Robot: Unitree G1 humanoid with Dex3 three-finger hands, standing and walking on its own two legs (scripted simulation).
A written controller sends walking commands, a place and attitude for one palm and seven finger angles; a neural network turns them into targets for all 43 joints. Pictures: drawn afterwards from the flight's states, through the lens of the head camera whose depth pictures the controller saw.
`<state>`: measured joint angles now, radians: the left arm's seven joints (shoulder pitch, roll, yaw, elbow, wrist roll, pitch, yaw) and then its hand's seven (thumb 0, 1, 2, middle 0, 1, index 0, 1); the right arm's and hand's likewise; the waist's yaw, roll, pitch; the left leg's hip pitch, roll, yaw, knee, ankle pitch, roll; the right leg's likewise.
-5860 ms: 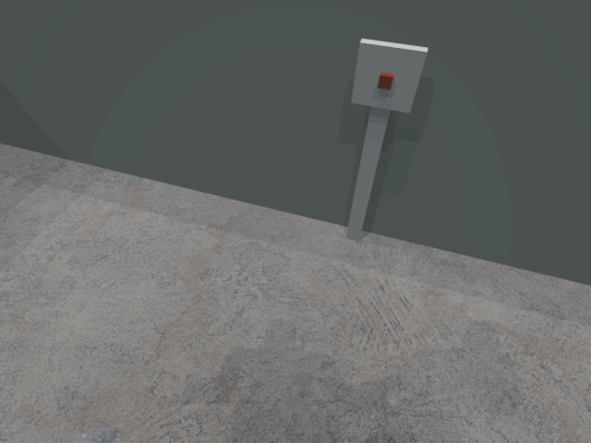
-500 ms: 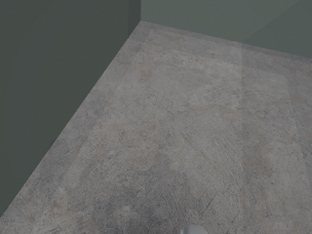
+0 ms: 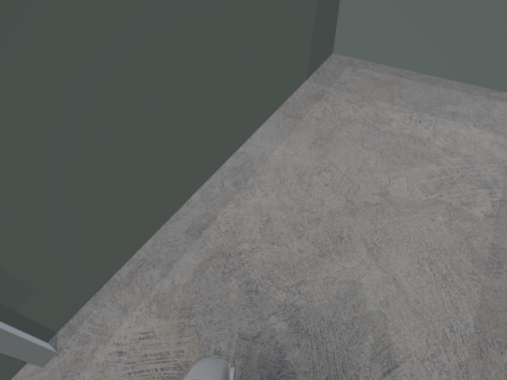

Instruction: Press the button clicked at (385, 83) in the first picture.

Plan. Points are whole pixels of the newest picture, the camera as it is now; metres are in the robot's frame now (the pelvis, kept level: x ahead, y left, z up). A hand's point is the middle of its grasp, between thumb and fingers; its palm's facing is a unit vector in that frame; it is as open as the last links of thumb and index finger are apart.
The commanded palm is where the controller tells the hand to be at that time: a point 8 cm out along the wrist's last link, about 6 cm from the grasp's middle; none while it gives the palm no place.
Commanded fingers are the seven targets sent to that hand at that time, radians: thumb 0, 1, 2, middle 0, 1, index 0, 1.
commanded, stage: turn to face it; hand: left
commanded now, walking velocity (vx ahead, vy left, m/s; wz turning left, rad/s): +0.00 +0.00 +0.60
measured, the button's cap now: out of the picture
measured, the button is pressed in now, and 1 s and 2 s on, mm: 0 0 0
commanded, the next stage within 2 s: take the last steps up to it in 1.56 s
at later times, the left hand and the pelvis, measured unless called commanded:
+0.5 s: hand out of the picture -0.04 +0.28 -0.18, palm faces +0.35 -0.90 -0.25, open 7.4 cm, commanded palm none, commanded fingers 0.00 0.90 0.90 -0.20 -0.30 -0.20 -0.30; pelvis -0.02 +0.05 -0.01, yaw +18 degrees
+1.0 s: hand out of the picture -0.04 +0.23 -0.14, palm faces +0.56 -0.78 -0.27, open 7.4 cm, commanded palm none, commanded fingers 0.00 0.90 0.90 -0.20 -0.30 -0.20 -0.30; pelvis -0.02 +0.01 +0.00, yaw +37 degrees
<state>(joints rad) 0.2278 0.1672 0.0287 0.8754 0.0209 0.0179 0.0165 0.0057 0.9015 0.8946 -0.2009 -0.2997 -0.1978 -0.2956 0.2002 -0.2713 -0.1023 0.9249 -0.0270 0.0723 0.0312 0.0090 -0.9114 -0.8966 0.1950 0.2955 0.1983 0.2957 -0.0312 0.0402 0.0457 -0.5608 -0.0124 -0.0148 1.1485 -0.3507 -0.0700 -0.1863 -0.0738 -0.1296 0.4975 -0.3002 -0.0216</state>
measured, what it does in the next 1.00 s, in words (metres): steps on the spot, turning left: left foot, then right foot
